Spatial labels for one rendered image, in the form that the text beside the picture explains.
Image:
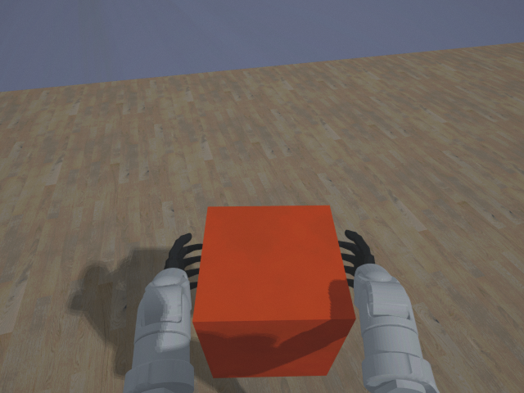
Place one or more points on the robot left hand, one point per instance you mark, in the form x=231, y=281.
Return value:
x=177, y=253

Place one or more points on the robot right hand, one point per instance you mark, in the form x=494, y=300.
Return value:
x=361, y=251

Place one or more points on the carton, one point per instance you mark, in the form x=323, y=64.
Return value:
x=272, y=297

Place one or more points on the right robot forearm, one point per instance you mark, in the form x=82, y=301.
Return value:
x=393, y=358

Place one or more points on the left robot forearm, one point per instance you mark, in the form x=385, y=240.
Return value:
x=161, y=355

